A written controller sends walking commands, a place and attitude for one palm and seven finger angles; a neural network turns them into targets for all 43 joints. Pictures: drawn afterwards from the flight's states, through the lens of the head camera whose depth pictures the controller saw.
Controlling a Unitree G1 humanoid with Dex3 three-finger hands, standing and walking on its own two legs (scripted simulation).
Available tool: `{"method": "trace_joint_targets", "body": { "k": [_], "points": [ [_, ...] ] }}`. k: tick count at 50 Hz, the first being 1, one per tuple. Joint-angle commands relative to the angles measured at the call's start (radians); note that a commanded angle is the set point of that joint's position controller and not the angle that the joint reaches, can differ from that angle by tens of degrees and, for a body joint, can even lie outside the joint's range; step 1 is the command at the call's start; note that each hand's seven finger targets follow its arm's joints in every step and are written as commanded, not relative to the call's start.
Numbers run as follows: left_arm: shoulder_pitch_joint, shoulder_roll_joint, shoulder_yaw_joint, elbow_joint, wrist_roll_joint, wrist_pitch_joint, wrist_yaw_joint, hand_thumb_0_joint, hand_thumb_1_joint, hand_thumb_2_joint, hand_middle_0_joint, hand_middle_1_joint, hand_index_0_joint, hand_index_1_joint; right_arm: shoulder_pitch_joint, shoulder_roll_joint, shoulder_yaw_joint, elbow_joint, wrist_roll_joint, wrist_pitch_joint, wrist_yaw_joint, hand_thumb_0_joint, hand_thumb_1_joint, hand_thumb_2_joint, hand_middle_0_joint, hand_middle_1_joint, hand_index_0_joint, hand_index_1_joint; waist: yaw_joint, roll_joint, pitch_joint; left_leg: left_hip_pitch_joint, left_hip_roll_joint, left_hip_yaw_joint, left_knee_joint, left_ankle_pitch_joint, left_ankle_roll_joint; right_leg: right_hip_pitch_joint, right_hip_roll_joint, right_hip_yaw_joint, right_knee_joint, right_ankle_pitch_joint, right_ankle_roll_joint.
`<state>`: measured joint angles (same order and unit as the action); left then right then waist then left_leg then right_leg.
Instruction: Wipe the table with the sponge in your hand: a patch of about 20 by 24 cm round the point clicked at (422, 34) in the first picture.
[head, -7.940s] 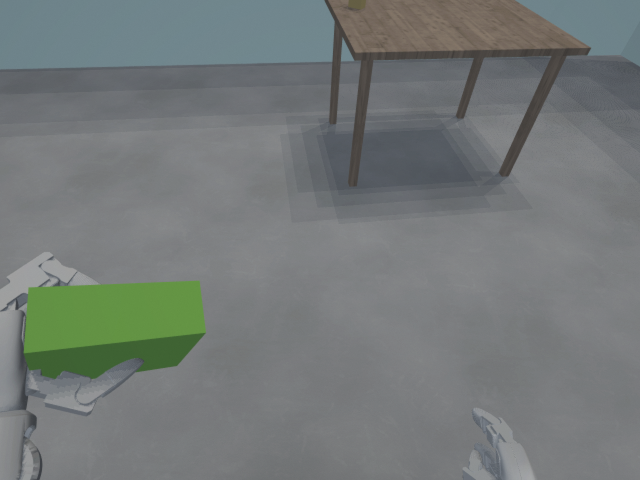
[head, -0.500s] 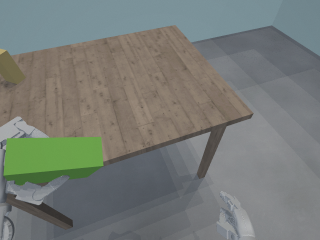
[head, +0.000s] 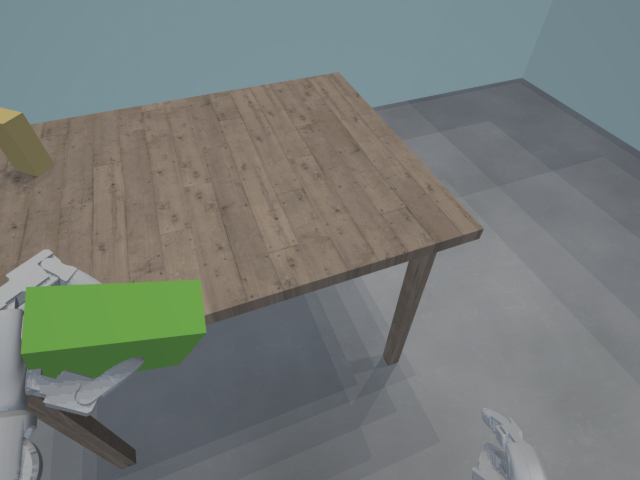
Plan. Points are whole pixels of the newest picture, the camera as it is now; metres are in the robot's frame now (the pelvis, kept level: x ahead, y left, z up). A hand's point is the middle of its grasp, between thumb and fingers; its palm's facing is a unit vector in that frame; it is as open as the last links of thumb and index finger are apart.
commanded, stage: come to a stop and stand still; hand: left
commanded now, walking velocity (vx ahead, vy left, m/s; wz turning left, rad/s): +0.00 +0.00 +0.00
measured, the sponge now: (143, 330) +0.23 +0.19 +0.14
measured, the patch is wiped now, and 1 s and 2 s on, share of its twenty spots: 0.00 0.00 0.00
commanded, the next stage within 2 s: look again from close up in 0.06 s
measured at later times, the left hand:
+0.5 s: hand (75, 308) +0.25 +0.27 +0.14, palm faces +0.26 -0.88 -0.38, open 9.6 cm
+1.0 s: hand (38, 273) +0.27 +0.31 +0.16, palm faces +0.41 -0.84 -0.36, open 9.6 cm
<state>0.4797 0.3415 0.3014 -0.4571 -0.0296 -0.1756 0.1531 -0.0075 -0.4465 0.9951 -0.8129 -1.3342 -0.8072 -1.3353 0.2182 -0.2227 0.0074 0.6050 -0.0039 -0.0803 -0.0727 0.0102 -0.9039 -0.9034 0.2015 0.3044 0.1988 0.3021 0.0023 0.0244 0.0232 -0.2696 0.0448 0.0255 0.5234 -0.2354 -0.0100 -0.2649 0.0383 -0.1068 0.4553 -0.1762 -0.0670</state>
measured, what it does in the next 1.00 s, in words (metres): shifts its weight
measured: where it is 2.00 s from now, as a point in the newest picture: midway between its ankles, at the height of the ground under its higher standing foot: outside the picture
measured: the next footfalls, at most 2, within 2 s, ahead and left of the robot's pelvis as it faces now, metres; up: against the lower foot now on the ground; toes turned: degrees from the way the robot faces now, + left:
right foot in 1.56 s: +0.18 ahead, +0.00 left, +0.00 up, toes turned +4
left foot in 1.82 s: +0.18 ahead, +0.26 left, +0.00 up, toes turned +4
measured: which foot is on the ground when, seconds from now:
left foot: down 0.00-1.00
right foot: down 0.00-1.00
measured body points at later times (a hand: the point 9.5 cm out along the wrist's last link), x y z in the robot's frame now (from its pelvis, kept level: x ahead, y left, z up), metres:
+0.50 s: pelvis +0.02 +0.05 +0.00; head +0.04 +0.07 +0.45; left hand +0.23 +0.32 +0.16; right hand +0.15 -0.20 -0.07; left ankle +0.03 +0.13 -0.74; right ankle +0.05 -0.08 -0.74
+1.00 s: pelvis +0.05 +0.06 -0.01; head +0.06 +0.07 +0.44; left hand +0.24 +0.35 +0.18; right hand +0.24 -0.15 -0.08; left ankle +0.03 +0.13 -0.74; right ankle +0.05 -0.08 -0.74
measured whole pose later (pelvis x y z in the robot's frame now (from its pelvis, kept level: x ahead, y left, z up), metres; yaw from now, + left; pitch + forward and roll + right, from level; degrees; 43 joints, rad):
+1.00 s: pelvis +0.05 +0.06 -0.01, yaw -1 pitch -1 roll -1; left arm 0.41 0.34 0.35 -0.46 -0.03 -0.18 0.13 -0.01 -0.45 1.00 -0.81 -1.33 -0.81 -1.34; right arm 0.19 -0.20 0.04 0.56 0.00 -0.08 -0.03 0.01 -0.90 -0.90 0.21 0.31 0.20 0.30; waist 0.01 0.01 0.01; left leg -0.25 -0.06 0.03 0.64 -0.38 0.08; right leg -0.27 -0.03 -0.03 0.61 -0.33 0.02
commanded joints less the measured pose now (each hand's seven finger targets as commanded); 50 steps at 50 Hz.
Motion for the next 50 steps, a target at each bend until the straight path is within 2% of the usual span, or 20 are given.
{"method": "trace_joint_targets", "body": {
  "k": [1, 5, 7, 8, 9, 10, 11, 12, 13, 14, 17, 18, 22, 23, 29, 34, 39, 42, 46, 50],
  "points": [
    [-0.087, 0.182, 0.122, -0.184, -0.010, -0.054, 0.022, 0.000, 0.100, 1.300, -1.200, -1.600, -1.200, -1.600, -0.092, -0.084, -0.023, -0.144, -0.002, -0.042, -0.011, 0.000, -0.900, -0.900, 0.200, 0.300, 0.200, 0.300, -0.004, -0.041, -0.054, 0.002, 0.018, -0.058, -0.080, -0.086, 0.021, -0.007, -0.167, 0.232, -0.227, -0.287, 0.037],
    [-0.101, 0.187, 0.125, -0.207, -0.005, -0.059, 0.021, 0.000, 0.100, 1.300, -1.200, -1.600, -1.200, -1.600, -0.096, -0.090, -0.017, -0.155, -0.004, -0.043, -0.015, 0.000, -0.900, -0.900, 0.200, 0.300, 0.200, 0.300, 0.004, 0.056, -0.048, -0.067, 0.054, -0.093, -0.201, -0.094, 0.030, 0.093, -0.097, 0.163, -0.154, -0.188, 0.062],
    [-0.090, 0.182, 0.125, -0.192, -0.003, -0.060, 0.021, 0.000, 0.100, 1.300, -1.200, -1.600, -1.200, -1.600, -0.091, -0.090, -0.016, -0.155, -0.003, -0.046, -0.014, 0.000, -0.900, -0.900, 0.200, 0.300, 0.200, 0.300, 0.007, 0.052, -0.057, -0.096, 0.059, -0.096, -0.211, -0.087, 0.032, 0.141, -0.087, 0.149, -0.130, -0.115, 0.065],
    [-1.153, 1.029, 0.471, -0.515, 0.027, -0.206, 0.029, 0.000, 0.100, 1.300, -1.200, -1.600, -1.200, -1.600, 0.077, -0.147, 0.139, -0.286, 0.091, -0.059, -0.074, 0.000, -0.900, -0.900, 0.200, 0.300, 0.200, 0.300, -0.071, 0.174, 0.017, -0.318, 0.018, -0.103, -0.187, -0.288, 0.068, 0.186, -0.036, 0.166, -0.046, -0.142, 0.116],
    [-0.687, 0.434, 0.354, -0.037, 0.019, -0.130, 0.006, 0.000, 0.100, 1.300, -1.200, -1.600, -1.200, -1.600, -0.020, -0.013, 0.027, -0.193, 0.073, -0.107, -0.035, 0.000, -0.900, -0.900, 0.200, 0.300, 0.200, 0.300, -0.007, -0.046, -0.087, -0.143, 0.070, -0.061, -0.095, -0.129, 0.058, 0.003, -0.131, 0.143, -0.068, -0.339, 0.083],
    [-0.470, 0.382, 0.312, 0.104, -0.010, -0.113, -0.014, 0.000, 0.100, 1.300, -1.200, -1.600, -1.200, -1.600, -0.064, -0.089, -0.003, -0.153, 0.025, -0.112, -0.007, 0.000, -0.900, -0.900, 0.200, 0.300, 0.200, 0.300, 0.041, -0.084, -0.079, -0.018, -0.012, -0.043, -0.029, -0.116, 0.032, -0.040, -0.124, 0.262, -0.181, -0.291, 0.045],
    [-0.393, 0.373, 0.286, 0.054, -0.011, -0.125, -0.031, 0.000, 0.100, 1.300, -1.200, -1.600, -1.200, -1.600, 0.003, -0.121, -0.023, -0.150, 0.003, -0.113, 0.015, 0.000, -0.900, -0.900, 0.200, 0.300, 0.200, 0.300, 0.034, -0.120, -0.107, -0.022, -0.032, -0.027, 0.050, -0.127, 0.026, -0.040, -0.196, 0.348, -0.227, -0.275, 0.025],
    [-0.277, 0.288, 0.208, 0.019, -0.023, -0.128, -0.049, 0.000, 0.100, 1.300, -1.200, -1.600, -1.200, -1.600, 0.007, -0.106, -0.017, -0.156, 0.004, -0.117, 0.034, 0.000, -0.900, -0.900, 0.200, 0.300, 0.200, 0.300, 0.046, -0.116, -0.121, -0.033, -0.038, -0.025, 0.066, -0.131, 0.030, -0.024, -0.244, 0.387, -0.250, -0.321, 0.009],
    [-0.179, 0.182, 0.144, 0.006, -0.039, -0.134, -0.060, 0.000, 0.100, 1.300, -1.200, -1.600, -1.200, -1.600, 0.022, -0.096, -0.017, -0.170, 0.010, -0.127, 0.060, 0.000, -0.900, -0.900, 0.200, 0.300, 0.200, 0.300, 0.043, -0.102, -0.144, -0.016, -0.035, -0.035, 0.046, -0.105, 0.029, 0.005, -0.245, 0.366, -0.237, -0.306, -0.004],
    [-0.112, 0.142, 0.102, -0.076, -0.039, -0.132, -0.057, 0.000, 0.100, 1.300, -1.200, -1.600, -1.200, -1.600, 0.033, -0.097, -0.016, -0.174, 0.017, -0.131, 0.069, 0.000, -0.900, -0.900, 0.200, 0.300, 0.200, 0.300, 0.039, -0.074, -0.147, 0.009, -0.026, -0.032, 0.003, -0.058, 0.031, 0.038, -0.223, 0.321, -0.208, -0.235, -0.006],
    [-0.103, 0.156, 0.109, -0.184, -0.024, -0.115, -0.046, 0.000, 0.100, 1.300, -1.200, -1.600, -1.200, -1.600, -0.038, -0.128, -0.027, -0.154, 0.013, -0.149, 0.064, 0.000, -0.900, -0.900, 0.200, 0.300, 0.200, 0.300, 0.025, -0.074, -0.090, 0.043, -0.001, -0.063, -0.096, -0.041, 0.034, -0.014, -0.140, 0.224, -0.184, -0.189, 0.028],
    [-0.117, 0.209, 0.155, -0.196, -0.019, -0.110, -0.036, 0.000, 0.100, 1.300, -1.200, -1.600, -1.200, -1.600, -0.065, -0.139, -0.025, -0.156, 0.009, -0.146, 0.055, 0.000, -0.900, -0.900, 0.200, 0.300, 0.200, 0.300, 0.023, 0.004, -0.072, 0.049, 0.014, -0.076, -0.145, -0.039, 0.034, -0.018, -0.111, 0.200, -0.156, -0.168, 0.035],
    [-0.144, 0.223, 0.218, -0.228, 0.003, -0.114, -0.021, 0.000, 0.100, 1.300, -1.200, -1.600, -1.200, -1.600, -0.089, -0.129, -0.022, -0.176, -0.005, -0.125, 0.026, 0.000, -0.900, -0.900, 0.200, 0.300, 0.200, 0.300, 0.017, 0.062, -0.100, -0.042, 0.047, -0.116, -0.216, -0.010, 0.042, 0.124, -0.070, 0.127, -0.046, 0.019, 0.054],
    [-0.196, 0.284, 0.262, -0.281, 0.008, -0.119, -0.016, 0.000, 0.100, 1.300, -1.200, -1.600, -1.200, -1.600, -0.100, -0.130, -0.019, -0.182, -0.008, -0.119, 0.021, 0.000, -0.900, -0.900, 0.200, 0.300, 0.200, 0.300, 0.019, 0.102, -0.115, -0.038, 0.049, -0.124, -0.226, 0.030, 0.036, 0.134, -0.060, 0.114, -0.015, 0.042, 0.057],
    [-0.142, 0.197, 0.189, -0.326, -0.004, -0.113, -0.025, 0.000, 0.100, 1.300, -1.200, -1.600, -1.200, -1.600, -0.089, -0.117, -0.026, -0.194, -0.008, -0.116, 0.025, 0.000, -0.900, -0.900, 0.200, 0.300, 0.200, 0.300, 0.019, 0.128, -0.210, 0.116, 0.047, -0.086, -0.113, 0.469, -0.009, 0.136, -0.056, 0.074, 0.034, 0.181, 0.052],
    [-0.059, 0.146, 0.159, -0.238, -0.012, -0.096, -0.023, 0.000, 0.100, 1.300, -1.200, -1.600, -1.200, -1.600, -0.085, -0.125, -0.041, -0.183, -0.007, -0.091, 0.039, 0.000, -0.900, -0.900, 0.200, 0.300, 0.200, 0.300, 0.002, 0.039, -0.185, 0.050, 0.042, -0.091, -0.095, 0.231, 0.010, 0.128, -0.073, 0.083, 0.054, 0.119, 0.038],
    [-0.152, 0.156, 0.153, -0.214, -0.008, -0.092, -0.020, 0.000, 0.100, 1.300, -1.200, -1.600, -1.200, -1.600, -0.107, -0.116, -0.035, -0.189, -0.004, -0.062, 0.027, 0.000, -0.900, -0.900, 0.200, 0.300, 0.200, 0.300, -0.004, 0.101, -0.092, 0.001, 0.063, -0.156, -0.171, -0.024, 0.034, 0.037, -0.059, 0.066, 0.119, -0.022, 0.043],
    [-0.193, 0.163, 0.150, -0.207, -0.005, -0.090, -0.015, 0.000, 0.100, 1.300, -1.200, -1.600, -1.200, -1.600, -0.108, -0.113, -0.033, -0.196, -0.004, -0.058, 0.022, 0.000, -0.900, -0.900, 0.200, 0.300, 0.200, 0.300, -0.002, 0.058, -0.085, -0.027, 0.058, -0.153, -0.143, -0.021, 0.045, 0.068, -0.066, 0.070, 0.100, -0.002, 0.034],
    [-0.192, 0.181, 0.155, -0.240, -0.010, -0.088, -0.009, 0.000, 0.100, 1.300, -1.200, -1.600, -1.200, -1.600, -0.118, -0.113, -0.034, -0.198, 0.002, -0.053, 0.025, 0.000, -0.900, -0.900, 0.200, 0.300, 0.200, 0.300, -0.003, 0.008, -0.145, -0.030, 0.015, -0.100, -0.014, 0.144, 0.028, 0.142, -0.118, 0.134, 0.112, 0.120, -0.003],
    [-0.156, 0.182, 0.160, -0.261, -0.020, -0.088, -0.005, 0.000, 0.100, 1.300, -1.200, -1.600, -1.200, -1.600, -0.115, -0.114, -0.037, -0.193, 0.012, -0.049, 0.030, 0.000, -0.900, -0.900, 0.200, 0.300, 0.200, 0.300, -0.007, 0.037, -0.141, -0.041, 0.004, -0.104, 0.029, 0.172, 0.023, 0.125, -0.139, 0.162, 0.162, 0.125, -0.021]
  ]
}}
